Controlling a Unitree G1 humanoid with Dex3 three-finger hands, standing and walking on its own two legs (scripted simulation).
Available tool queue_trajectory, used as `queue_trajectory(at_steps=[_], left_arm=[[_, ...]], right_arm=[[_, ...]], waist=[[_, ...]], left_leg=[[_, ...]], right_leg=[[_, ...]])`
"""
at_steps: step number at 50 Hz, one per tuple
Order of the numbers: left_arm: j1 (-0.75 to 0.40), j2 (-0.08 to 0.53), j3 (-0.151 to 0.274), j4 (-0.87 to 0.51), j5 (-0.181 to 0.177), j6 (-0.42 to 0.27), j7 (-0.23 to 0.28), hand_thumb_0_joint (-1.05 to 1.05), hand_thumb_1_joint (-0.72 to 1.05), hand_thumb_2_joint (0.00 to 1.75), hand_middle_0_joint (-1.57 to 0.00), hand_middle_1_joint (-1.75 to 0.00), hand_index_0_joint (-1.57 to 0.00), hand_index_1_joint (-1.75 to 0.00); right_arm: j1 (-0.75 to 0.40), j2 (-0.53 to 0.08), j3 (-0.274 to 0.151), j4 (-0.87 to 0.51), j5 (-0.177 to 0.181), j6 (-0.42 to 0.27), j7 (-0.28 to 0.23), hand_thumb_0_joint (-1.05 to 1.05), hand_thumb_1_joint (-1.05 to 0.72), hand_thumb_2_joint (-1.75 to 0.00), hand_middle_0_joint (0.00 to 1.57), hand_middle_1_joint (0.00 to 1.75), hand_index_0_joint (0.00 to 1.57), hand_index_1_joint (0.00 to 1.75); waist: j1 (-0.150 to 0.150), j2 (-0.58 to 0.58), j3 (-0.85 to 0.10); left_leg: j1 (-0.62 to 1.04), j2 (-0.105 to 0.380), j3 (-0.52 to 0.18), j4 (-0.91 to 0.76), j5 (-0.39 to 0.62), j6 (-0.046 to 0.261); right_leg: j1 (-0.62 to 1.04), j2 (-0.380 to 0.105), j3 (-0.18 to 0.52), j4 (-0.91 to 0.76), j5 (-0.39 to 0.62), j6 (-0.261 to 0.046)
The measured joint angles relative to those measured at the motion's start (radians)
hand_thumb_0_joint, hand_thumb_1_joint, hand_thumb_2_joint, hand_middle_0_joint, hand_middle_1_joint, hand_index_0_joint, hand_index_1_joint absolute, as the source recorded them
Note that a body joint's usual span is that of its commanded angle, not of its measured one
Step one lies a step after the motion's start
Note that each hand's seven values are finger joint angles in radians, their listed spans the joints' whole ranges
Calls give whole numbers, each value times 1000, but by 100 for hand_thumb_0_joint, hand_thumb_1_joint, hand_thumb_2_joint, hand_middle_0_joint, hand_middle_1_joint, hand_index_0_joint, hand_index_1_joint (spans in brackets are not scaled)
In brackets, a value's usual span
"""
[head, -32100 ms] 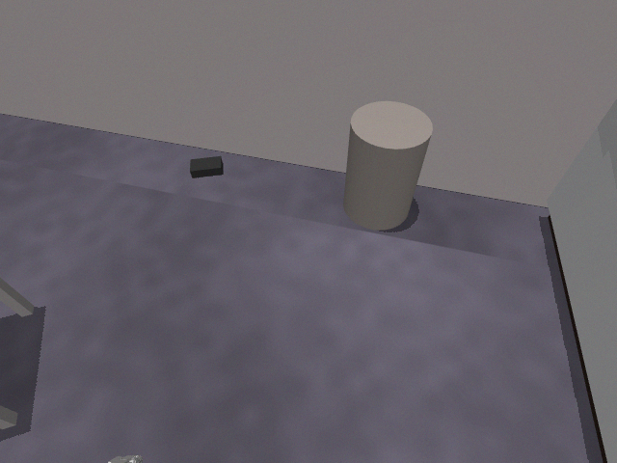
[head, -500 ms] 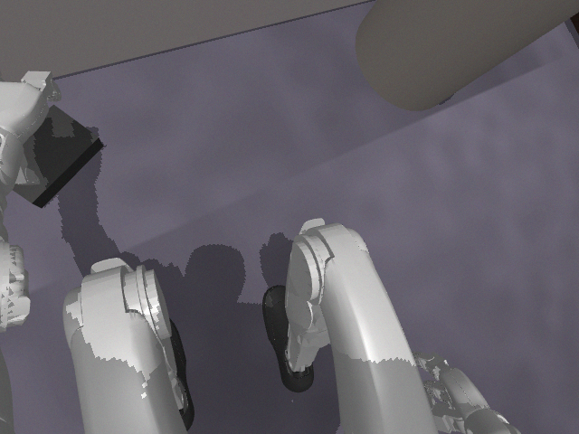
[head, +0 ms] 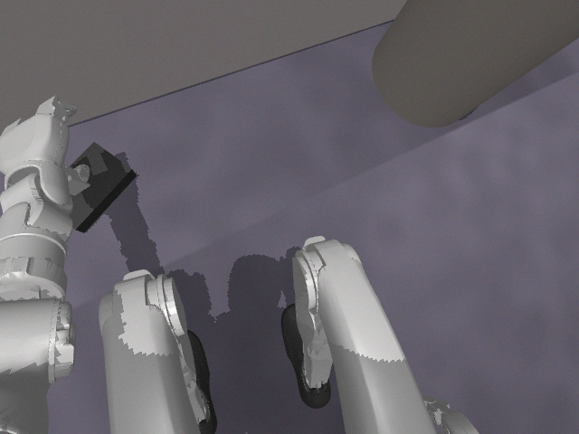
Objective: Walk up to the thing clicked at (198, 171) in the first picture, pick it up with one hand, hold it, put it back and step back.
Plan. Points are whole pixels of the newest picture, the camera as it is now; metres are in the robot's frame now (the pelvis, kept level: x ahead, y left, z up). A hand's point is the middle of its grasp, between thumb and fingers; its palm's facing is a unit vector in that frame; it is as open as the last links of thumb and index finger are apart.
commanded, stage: home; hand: left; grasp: from above
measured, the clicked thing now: (89, 187) +0.50 +0.30 -0.35
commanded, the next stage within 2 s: none
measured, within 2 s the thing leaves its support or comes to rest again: neither
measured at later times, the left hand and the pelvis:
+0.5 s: hand out of the picture +0.29 +0.23 +0.07, palm faces +0.06 -0.93 -0.35, open 7.4 cm; pelvis +0.01 +0.00 +0.18, yaw +7 degrees
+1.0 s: hand out of the picture +0.22 +0.23 +0.27, palm faces +0.22 -0.95 -0.21, open 7.4 cm; pelvis +0.07 +0.02 +0.33, yaw +10 degrees
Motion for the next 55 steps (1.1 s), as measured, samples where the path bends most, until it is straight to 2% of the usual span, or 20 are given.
queue_trajectory(at_steps=[6, 10, 13, 22, 29, 33, 37, 45, 51, 55], left_arm=[[184, -93, -40, -196, -198, 43, -96, 0, 60, 93, -24, -43, -23, -43], [289, -146, -66, -291, -324, 71, -122, 0, 74, 91, -23, -37, -22, -37], [364, -184, -82, -361, -405, 87, -124, 1, 81, 91, -22, -34, -22, -34], [576, -286, -70, -553, -641, 177, -96, 1, 88, 90, -21, -31, -21, -30], [727, -330, -52, -666, -772, 256, -84, 1, 89, 89, -21, -30, -21, -30], [812, -347, -41, -732, -822, 292, -81, 1, 90, 89, -21, -30, -21, -30], [907, -361, -39, -804, -847, 320, -85, 1, 90, 89, -21, -30, -21, -30], [1109, -381, -58, -957, -855, 353, -86, 1, 90, 89, -21, -30, -20, -30], [1244, -389, -72, -1083, -859, 379, -95, 1, 90, 89, -20, -30, -20, -30], [1296, -387, -77, -1134, -858, 399, -110, 1, 90, 89, -20, -30, -20, -30]], right_arm=[[-42, -40, -60, -29, 47, 26, -36, 1, -90, -90, 20, 30, 21, 30], [-81, -60, -87, -41, 67, 20, -69, 1, -90, -90, 20, 30, 21, 30], [-111, -67, -94, -55, 81, 6, -100, 1, -90, -90, 20, 30, 20, 30], [-186, -24, -65, -102, 112, -33, -188, 1, -90, -90, 20, 30, 20, 30], [-166, 16, -31, -108, 122, -56, -235, 1, -90, -90, 20, 30, 21, 30], [-126, 24, -17, -110, 125, -68, -263, 1, -90, -90, 20, 30, 21, 30], [-78, 23, -10, -114, 128, -79, -288, 1, -90, -90, 20, 30, 21, 30], [8, 16, -18, -139, 118, -101, -329, 1, -90, -90, 20, 30, 21, 30], [46, 13, -20, -159, 112, -123, -348, 1, -90, -90, 20, 30, 21, 30], [47, 15, -17, -169, 108, -140, -354, 2, -90, -90, 20, 30, 21, 30]], waist=[[85, 5, -67], [130, -4, -87], [153, -10, -91], [173, -17, -95], [171, -18, -99], [167, -17, -91], [161, -16, -83], [157, -7, -71], [167, 7, -77], [177, 14, -79]], left_leg=[[135, -8, 32, -148, 26, 1], [233, -16, 43, -240, 47, -2], [309, -22, 45, -304, 60, -6], [559, -33, 55, -516, 95, -14], [782, -38, 58, -698, 118, -19], [916, -39, 55, -806, 133, -20], [1048, -39, 57, -916, 151, -18], [1297, -41, 70, -1116, 189, -11], [1444, -43, 77, -1226, 211, -4], [1503, -47, 79, -1265, 219, -2]], right_leg=[[126, -6, 28, -130, 16, 4], [221, -12, 38, -214, 31, 4], [297, -16, 40, -274, 40, 3], [541, -21, 48, -476, 69, 1], [764, -21, 50, -659, 92, 2], [902, -18, 48, -775, 111, 4], [1036, -15, 49, -893, 134, 9], [1288, -12, 61, -1108, 184, 20], [1438, -13, 68, -1229, 214, 28], [1499, -16, 69, -1271, 224, 31]])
